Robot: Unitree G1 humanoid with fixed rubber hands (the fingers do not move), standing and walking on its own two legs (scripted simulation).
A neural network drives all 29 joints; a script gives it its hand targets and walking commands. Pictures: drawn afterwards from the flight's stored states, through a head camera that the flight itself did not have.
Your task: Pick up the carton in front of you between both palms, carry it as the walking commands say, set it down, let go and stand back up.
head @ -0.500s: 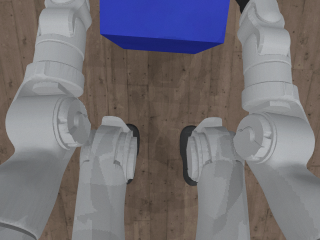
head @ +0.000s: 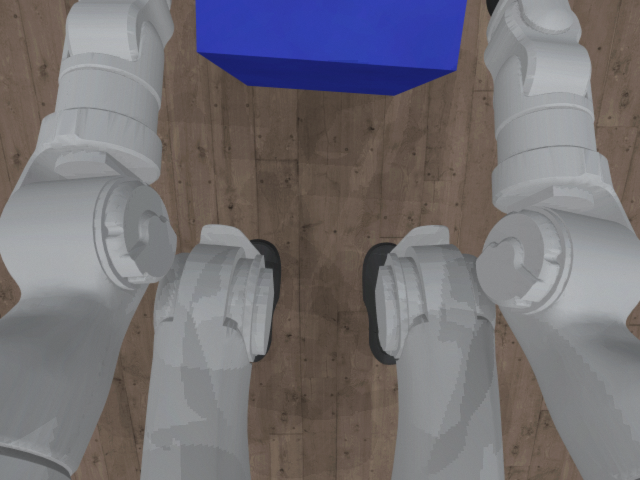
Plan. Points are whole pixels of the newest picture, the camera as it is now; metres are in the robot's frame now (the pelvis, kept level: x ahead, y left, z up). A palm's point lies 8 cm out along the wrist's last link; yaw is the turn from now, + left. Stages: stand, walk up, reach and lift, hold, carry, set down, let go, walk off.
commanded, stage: set down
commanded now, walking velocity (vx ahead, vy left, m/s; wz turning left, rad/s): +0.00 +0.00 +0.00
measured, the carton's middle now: out of the picture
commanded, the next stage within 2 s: let go in 1.32 s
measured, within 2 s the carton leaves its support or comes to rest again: neither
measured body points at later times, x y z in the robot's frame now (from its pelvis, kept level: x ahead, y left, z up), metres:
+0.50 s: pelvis +0.00 +0.00 +0.02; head +0.36 -0.01 +0.29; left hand +0.58 +0.18 -0.11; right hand +0.56 -0.20 -0.12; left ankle +0.10 +0.10 -0.33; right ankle +0.10 -0.12 -0.33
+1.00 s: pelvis +0.02 +0.00 +0.16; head +0.36 +0.00 +0.45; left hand +0.58 +0.20 +0.04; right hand +0.57 -0.21 +0.04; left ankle +0.10 +0.10 -0.33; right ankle +0.10 -0.12 -0.33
